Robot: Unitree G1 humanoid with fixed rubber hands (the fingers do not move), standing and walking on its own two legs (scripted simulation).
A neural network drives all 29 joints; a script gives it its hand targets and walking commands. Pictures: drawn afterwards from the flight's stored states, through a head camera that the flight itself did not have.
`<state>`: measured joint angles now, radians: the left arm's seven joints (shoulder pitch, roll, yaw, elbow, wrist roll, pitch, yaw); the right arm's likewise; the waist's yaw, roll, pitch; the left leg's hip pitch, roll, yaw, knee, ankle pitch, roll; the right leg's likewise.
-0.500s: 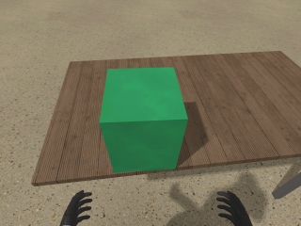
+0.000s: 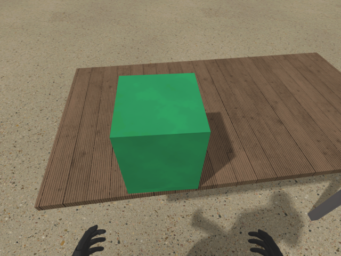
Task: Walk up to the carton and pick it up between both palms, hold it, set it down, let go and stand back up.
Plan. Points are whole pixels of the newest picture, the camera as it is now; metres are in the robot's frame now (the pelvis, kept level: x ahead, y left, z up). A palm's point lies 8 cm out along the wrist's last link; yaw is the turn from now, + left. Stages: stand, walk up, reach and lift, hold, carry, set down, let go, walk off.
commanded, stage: let go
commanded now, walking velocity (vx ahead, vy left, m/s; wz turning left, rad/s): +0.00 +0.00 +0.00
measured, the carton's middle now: (160, 135) +0.43 +0.05 +0.03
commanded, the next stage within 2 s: stand in 0.30 s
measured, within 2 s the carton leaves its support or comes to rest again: neither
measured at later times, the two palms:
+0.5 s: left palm out of the picture +0.10 +0.24 -0.11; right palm out of the picture +0.09 -0.25 -0.12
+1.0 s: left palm out of the picture -0.05 +0.24 -0.14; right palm out of the picture +0.05 -0.23 -0.14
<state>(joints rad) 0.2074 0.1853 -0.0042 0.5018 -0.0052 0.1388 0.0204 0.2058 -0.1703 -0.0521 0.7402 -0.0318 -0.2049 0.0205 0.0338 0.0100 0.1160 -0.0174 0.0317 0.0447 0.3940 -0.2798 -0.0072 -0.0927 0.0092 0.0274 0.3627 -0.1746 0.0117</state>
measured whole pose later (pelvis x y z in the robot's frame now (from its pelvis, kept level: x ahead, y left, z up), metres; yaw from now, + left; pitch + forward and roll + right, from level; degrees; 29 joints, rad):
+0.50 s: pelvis -0.01 -0.01 -0.01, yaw +5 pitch +0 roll -1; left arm 0.23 0.21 0.03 0.65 0.04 0.01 0.00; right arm 0.28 -0.21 -0.04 0.79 -0.02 0.00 0.04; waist 0.01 0.00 0.03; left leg -0.23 0.02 -0.04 0.56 -0.32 -0.02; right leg -0.26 0.00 -0.06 0.49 -0.23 0.00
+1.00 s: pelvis -0.02 -0.01 -0.01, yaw +9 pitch +2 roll -1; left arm 0.37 0.20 0.05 0.90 0.03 0.00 0.01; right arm 0.36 -0.17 -0.03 0.88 -0.03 0.00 0.00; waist 0.02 0.01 -0.08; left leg -0.31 -0.03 -0.11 0.55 -0.27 -0.01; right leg -0.31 -0.05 -0.12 0.50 -0.22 0.01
